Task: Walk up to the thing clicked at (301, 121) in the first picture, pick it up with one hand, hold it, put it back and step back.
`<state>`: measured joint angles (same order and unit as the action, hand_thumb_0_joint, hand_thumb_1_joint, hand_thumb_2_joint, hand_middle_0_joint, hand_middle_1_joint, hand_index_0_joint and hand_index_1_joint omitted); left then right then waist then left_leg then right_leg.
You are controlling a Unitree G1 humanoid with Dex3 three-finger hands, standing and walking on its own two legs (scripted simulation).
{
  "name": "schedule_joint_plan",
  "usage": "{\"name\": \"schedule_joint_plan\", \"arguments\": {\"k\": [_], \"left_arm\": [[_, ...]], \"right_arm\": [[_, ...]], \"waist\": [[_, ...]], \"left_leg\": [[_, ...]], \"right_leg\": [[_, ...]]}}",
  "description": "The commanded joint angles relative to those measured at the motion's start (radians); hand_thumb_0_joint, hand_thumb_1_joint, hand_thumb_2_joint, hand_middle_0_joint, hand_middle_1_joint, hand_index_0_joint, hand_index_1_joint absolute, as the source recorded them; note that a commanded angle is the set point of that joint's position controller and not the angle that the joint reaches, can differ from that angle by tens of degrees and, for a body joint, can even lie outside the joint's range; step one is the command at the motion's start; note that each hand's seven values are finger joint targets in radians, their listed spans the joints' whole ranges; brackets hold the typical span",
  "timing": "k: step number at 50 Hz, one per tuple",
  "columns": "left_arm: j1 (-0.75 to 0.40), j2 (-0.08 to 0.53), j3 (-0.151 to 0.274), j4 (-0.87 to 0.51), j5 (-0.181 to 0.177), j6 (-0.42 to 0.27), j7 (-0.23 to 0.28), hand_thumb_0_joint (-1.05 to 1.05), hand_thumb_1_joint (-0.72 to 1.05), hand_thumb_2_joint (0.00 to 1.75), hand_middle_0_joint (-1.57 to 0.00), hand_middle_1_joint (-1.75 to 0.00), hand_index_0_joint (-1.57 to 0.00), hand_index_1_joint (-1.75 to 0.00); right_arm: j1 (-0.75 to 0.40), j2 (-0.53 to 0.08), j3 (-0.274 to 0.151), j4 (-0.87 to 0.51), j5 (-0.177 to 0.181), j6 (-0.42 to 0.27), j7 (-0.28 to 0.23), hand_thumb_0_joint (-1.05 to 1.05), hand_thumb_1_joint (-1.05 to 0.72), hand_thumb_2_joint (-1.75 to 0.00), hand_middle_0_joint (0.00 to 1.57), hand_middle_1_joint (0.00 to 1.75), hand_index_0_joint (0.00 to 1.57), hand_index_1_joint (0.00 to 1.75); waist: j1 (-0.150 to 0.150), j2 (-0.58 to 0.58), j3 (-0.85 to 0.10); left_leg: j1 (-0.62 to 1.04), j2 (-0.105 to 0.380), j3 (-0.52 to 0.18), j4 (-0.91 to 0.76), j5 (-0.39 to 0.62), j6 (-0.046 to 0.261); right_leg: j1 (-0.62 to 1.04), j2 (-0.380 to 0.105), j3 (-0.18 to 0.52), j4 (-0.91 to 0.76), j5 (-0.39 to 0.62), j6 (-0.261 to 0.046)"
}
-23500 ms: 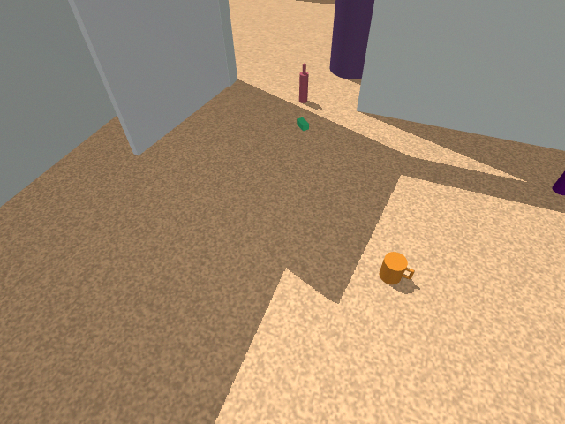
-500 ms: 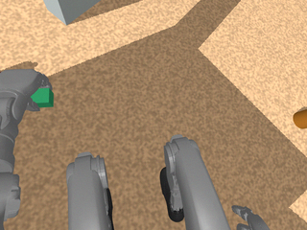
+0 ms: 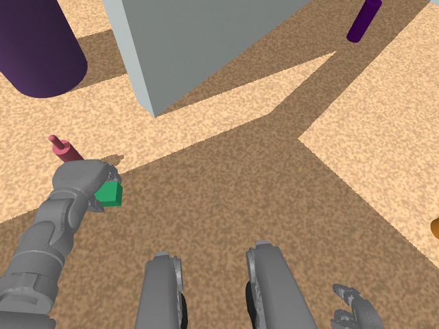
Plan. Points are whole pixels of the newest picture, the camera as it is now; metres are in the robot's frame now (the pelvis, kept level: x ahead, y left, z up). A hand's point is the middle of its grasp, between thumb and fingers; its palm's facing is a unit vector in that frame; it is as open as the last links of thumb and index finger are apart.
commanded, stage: lift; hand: left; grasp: from above
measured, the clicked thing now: (99, 194) +0.41 +0.23 -0.11
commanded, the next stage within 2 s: hold in 0.72 s
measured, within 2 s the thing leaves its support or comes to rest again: neither
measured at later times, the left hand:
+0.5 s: hand (59, 180) +0.37 +0.23 +0.07, palm faces -0.45 -0.03 -0.89, open 7.0 cm
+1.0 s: hand (37, 146) +0.39 +0.23 +0.13, palm faces -0.48 -0.02 -0.88, open 7.1 cm
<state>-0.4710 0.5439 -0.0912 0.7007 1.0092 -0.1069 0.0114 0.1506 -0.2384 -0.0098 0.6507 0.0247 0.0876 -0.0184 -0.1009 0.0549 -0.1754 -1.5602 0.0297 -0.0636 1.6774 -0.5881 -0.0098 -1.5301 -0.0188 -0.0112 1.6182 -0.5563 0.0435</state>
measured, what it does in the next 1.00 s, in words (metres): rises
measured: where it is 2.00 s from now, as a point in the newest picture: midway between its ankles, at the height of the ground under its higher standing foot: outside the picture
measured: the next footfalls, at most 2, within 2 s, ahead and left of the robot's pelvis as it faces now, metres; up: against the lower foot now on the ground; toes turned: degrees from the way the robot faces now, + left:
none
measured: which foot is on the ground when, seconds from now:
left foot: down 0.00-1.00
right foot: down 0.00-1.00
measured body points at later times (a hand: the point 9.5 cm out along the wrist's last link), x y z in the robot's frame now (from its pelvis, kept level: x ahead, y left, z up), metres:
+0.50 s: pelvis +0.03 +0.00 +0.14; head +0.10 +0.00 +0.58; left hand +0.39 +0.22 +0.12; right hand +0.13 -0.27 +0.02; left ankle +0.08 +0.12 -0.52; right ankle +0.09 -0.14 -0.52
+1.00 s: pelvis +0.07 +0.00 +0.19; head +0.11 +0.00 +0.64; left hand +0.41 +0.22 +0.18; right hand +0.18 -0.26 +0.06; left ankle +0.08 +0.12 -0.52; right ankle +0.09 -0.14 -0.52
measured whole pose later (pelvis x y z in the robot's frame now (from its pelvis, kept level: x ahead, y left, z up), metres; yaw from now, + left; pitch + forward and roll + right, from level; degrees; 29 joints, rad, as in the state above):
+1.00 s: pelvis +0.07 +0.00 +0.19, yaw +0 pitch +9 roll -1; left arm -0.32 0.43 -0.18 0.76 1.03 -0.10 0.02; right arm 0.24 -0.24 -0.05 0.71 0.05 0.04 -0.05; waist -0.04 0.04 -0.09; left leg -0.57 0.04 0.02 0.79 -0.38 -0.01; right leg -0.57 -0.02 0.02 0.76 -0.34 0.04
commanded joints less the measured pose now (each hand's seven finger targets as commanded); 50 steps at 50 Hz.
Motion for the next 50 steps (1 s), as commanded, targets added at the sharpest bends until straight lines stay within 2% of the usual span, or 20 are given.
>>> {"name": "schedule_joint_plan", "arguments": {"k": [1, 4, 6, 7, 10, 14, 16, 18, 19, 22, 24, 25, 27, 31, 34, 35, 41, 44, 45, 50], "left_arm": [[-0.253, 0.226, 0.092, -0.191, -0.021, 0.009, 0.054, 0.0, 0.84, 0.13, -1.17, -0.15, -1.2, -0.11], [-0.244, 0.201, 0.081, -0.17, -0.012, 0.008, 0.075, 0.0, 0.83, 0.15, -1.15, -0.17, -1.18, -0.14], [-0.206, 0.164, 0.057, -0.121, -0.011, 0.011, 0.082, 0.0, 0.83, 0.13, -1.15, -0.17, -1.19, -0.14], [-0.201, 0.166, 0.059, -0.122, -0.011, 0.012, 0.085, 0.0, 0.83, 0.15, -1.15, -0.17, -1.19, -0.14], [-0.197, 0.141, 0.032, -0.105, -0.003, 0.012, 0.092, 0.0, 0.81, 0.15, -1.13, -0.21, -1.17, -0.17], [-0.194, 0.12, 0.019, -0.063, 0.003, 0.011, 0.107, 0.0, 0.81, 0.16, -1.15, -0.19, -1.18, -0.16], [-0.196, 0.133, 0.034, -0.056, 0.012, 0.01, 0.12, 0.0, 0.82, 0.17, -1.15, -0.21, -1.18, -0.17], [-0.214, 0.098, 0.003, -0.041, 0.016, 0.013, 0.128, 0.0, 0.83, 0.18, -1.16, -0.21, -1.19, -0.18], [-0.228, 0.122, 0.023, -0.043, 0.016, 0.012, 0.134, 0.0, 0.85, 0.18, -1.16, -0.23, -1.2, -0.19], [-0.208, 0.115, 0.016, -0.039, 0.021, 0.018, 0.147, 0.0, 0.82, 0.2, -1.15, -0.22, -1.18, -0.19], [-0.219, 0.112, 0.013, -0.048, 0.022, 0.025, 0.148, 0.0, 0.84, 0.21, -1.16, -0.24, -1.19, -0.2], [-0.209, 0.091, -0.004, -0.035, 0.024, 0.03, 0.146, 0.0, 0.83, 0.22, -1.14, -0.25, -1.18, -0.22], [-0.208, 0.104, 0.005, -0.044, 0.022, 0.035, 0.146, 0.0, 0.84, 0.23, -1.15, -0.26, -1.18, -0.22], [-0.186, 0.074, -0.02, -0.032, 0.016, 0.04, 0.128, 0.0, 0.82, 0.22, -1.13, -0.25, -1.17, -0.22], [-0.195, 0.089, -0.012, -0.065, 0.007, 0.036, 0.11, 0.0, 0.81, 0.22, -1.12, -0.26, -1.16, -0.22], [-0.21, 0.092, -0.008, -0.072, 0.002, 0.032, 0.106, 0.0, 0.79, 0.23, -1.12, -0.25, -1.15, -0.22], [-0.165, 0.068, -0.024, -0.085, 0.001, 0.026, 0.081, 0.0, 0.78, 0.23, -1.11, -0.23, -1.14, -0.2], [-0.145, 0.096, -0.005, -0.085, 0.013, 0.019, 0.064, 0.0, 0.74, 0.19, -1.08, -0.22, -1.11, -0.18], [-0.143, 0.088, -0.015, -0.088, 0.019, 0.014, 0.054, 0.0, 0.74, 0.19, -1.08, -0.21, -1.11, -0.17], [-0.145, 0.103, 0.007, -0.15, 0.006, -0.002, 0.032, 0.0, 0.76, 0.21, -1.08, -0.23, -1.12, -0.19]], "right_arm": [[0.07, -0.163, -0.064, -0.076, 0.006, -0.04, -0.034, 0.0, -0.9, -0.9, 0.2, 0.3, 0.2, 0.3], [0.071, -0.154, -0.063, -0.061, 0.007, -0.058, -0.047, 0.0, -0.9, -0.9, 0.2, 0.3, 0.2, 0.3], [0.078, -0.146, -0.06, -0.052, 0.011, -0.072, -0.05, 0.0, -0.9, -0.9, 0.2, 0.3, 0.2, 0.3], [0.079, -0.149, -0.063, -0.049, 0.011, -0.078, -0.052, 0.0, -0.9, -0.9, 0.2, 0.3, 0.2, 0.3], [0.086, -0.148, -0.07, -0.042, 0.013, -0.091, -0.055, 0.0, -0.91, -0.9, 0.2, 0.3, 0.2, 0.3], [0.094, -0.148, -0.071, -0.032, 0.014, -0.104, -0.056, 0.0, -0.91, -0.91, 0.2, 0.3, 0.2, 0.3], [0.093, -0.15, -0.07, -0.03, 0.012, -0.108, -0.055, 0.0, -0.91, -0.91, 0.2, 0.3, 0.2, 0.3], [0.097, -0.146, -0.072, -0.028, 0.011, -0.112, -0.053, 0.0, -0.91, -0.91, 0.2, 0.3, 0.2, 0.3], [0.097, -0.149, -0.074, -0.026, 0.01, -0.114, -0.053, 0.0, -0.91, -0.9, 0.2, 0.3, 0.2, 0.3], [0.089, -0.146, -0.074, -0.032, 0.014, -0.116, -0.05, 0.0, -0.91, -0.9, 0.2, 0.3, 0.2, 0.3], [0.093, -0.148, -0.079, -0.028, 0.012, -0.117, -0.049, 0.0, -0.91, -0.9, 0.2, 0.3, 0.2, 0.3], [0.097, -0.145, -0.079, -0.025, 0.015, -0.117, -0.048, 0.0, -0.91, -0.9, 0.2, 0.3, 0.2, 0.3], [0.1, -0.149, -0.083, -0.026, 0.016, -0.116, -0.049, 0.0, -0.91, -0.9, 0.2, 0.3, 0.2, 0.3], [0.104, -0.151, -0.086, -0.026, 0.017, -0.111, -0.047, 0.0, -0.91, -0.9, 0.2, 0.3, 0.2, 0.3], [0.1, -0.153, -0.089, -0.029, 0.016, -0.107, -0.047, 0.0, -0.91, -0.9, 0.2, 0.3, 0.2, 0.3], [0.099, -0.149, -0.089, -0.029, 0.015, -0.106, -0.047, 0.0, -0.91, -0.9, 0.2, 0.3, 0.2, 0.3], [0.101, -0.146, -0.087, -0.035, 0.018, -0.095, -0.044, 0.0, -0.9, -0.9, 0.2, 0.3, 0.2, 0.3], [0.097, -0.153, -0.092, -0.041, 0.018, -0.085, -0.045, 0.0, -0.9, -0.9, 0.2, 0.3, 0.2, 0.3], [0.095, -0.151, -0.09, -0.044, 0.019, -0.081, -0.046, 0.0, -0.9, -0.9, 0.2, 0.3, 0.2, 0.3], [0.083, -0.151, -0.092, -0.055, 0.018, -0.068, -0.046, 0.0, -0.9, -0.9, 0.2, 0.3, 0.2, 0.3]], "waist": [[-0.005, 0.057, -0.439], [0.0, 0.039, -0.387], [-0.008, 0.004, -0.339], [0.005, 0.003, -0.344], [0.01, 0.002, -0.325], [0.013, 0.008, -0.278], [0.026, 0.007, -0.268], [0.023, 0.013, -0.253], [0.03, 0.023, -0.248], [0.037, 0.006, -0.219], [0.04, 0.013, -0.247], [0.038, 0.019, -0.246], [0.048, 0.006, -0.243], [0.043, 0.007, -0.219], [0.054, 0.019, -0.217], [0.048, 0.019, -0.224], [0.056, -0.007, -0.205], [0.068, -0.002, -0.2], [0.061, -0.008, -0.197], [0.07, -0.012, -0.22]], "left_leg": [[0.468, -0.024, 0.022, -0.387, 0.015, 0.038], [0.529, -0.023, 0.017, -0.46, -0.002, 0.035], [0.543, -0.028, 0.029, -0.485, 0.031, 0.036], [0.575, -0.029, 0.034, -0.505, 0.049, 0.035], [0.643, -0.031, 0.041, -0.563, 0.089, 0.033], [0.711, -0.034, 0.048, -0.639, 0.106, 0.03], [0.744, -0.034, 0.047, -0.677, 0.112, 0.029], [0.8, -0.03, 0.042, -0.723, 0.125, 0.024], [0.82, -0.028, 0.042, -0.742, 0.122, 0.023], [0.853, -0.038, 0.06, -0.786, 0.145, 0.025], [0.915, -0.034, 0.06, -0.811, 0.196, 0.02], [0.938, -0.032, 0.056, -0.822, 0.233, 0.016], [0.972, -0.03, 0.051, -0.848, 0.273, 0.015], [1.038, -0.023, 0.048, -0.901, 0.317, 0.009], [1.086, -0.022, 0.051, -0.932, 0.358, 0.007], [1.104, -0.022, 0.053, -0.937, 0.377, 0.007], [1.149, -0.025, 0.06, -0.97, 0.49, 0.006], [1.165, -0.027, 0.067, -0.986, 0.506, 0.007], [1.168, -0.029, 0.073, -0.984, 0.522, 0.01], [1.213, -0.031, 0.077, -1.004, 0.567, 0.011]], "right_leg": [[0.394, 0.04, -0.025, -0.34, 0.049, -0.055], [0.456, 0.043, -0.015, -0.419, 0.032, -0.055], [0.516, 0.043, -0.002, -0.479, 0.04, -0.054], [0.541, 0.044, 0.001, -0.501, 0.048, -0.056], [0.609, 0.045, 0.01, -0.569, 0.078, -0.056], [0.673, 0.045, 0.016, -0.645, 0.097, -0.054], [0.709, 0.048, 0.013, -0.672, 0.101, -0.052], [0.732, 0.049, 0.006, -0.702, 0.124, -0.053], [0.746, 0.049, 0.006, -0.718, 0.123, -0.051], [0.807, 0.047, 0.012, -0.778, 0.133, -0.051], [0.84, 0.049, 0.008, -0.791, 0.184, -0.05], [0.844, 0.05, 0.006, -0.792, 0.22, -0.052], [0.878, 0.052, 0.003, -0.81, 0.257, -0.051], [0.91, 0.055, -0.006, -0.844, 0.293, -0.054], [0.952, 0.056, -0.007, -0.877, 0.322, -0.054], [0.962, 0.057, -0.007, -0.884, 0.337, -0.054], [1.033, 0.058, -0.005, -0.919, 0.423, -0.055], [1.057, 0.059, -0.005, -0.935, 0.433, -0.056], [1.064, 0.058, 0.0, -0.94, 0.455, -0.056], [1.117, 0.056, 0.003, -0.958, 0.496, -0.053]]}}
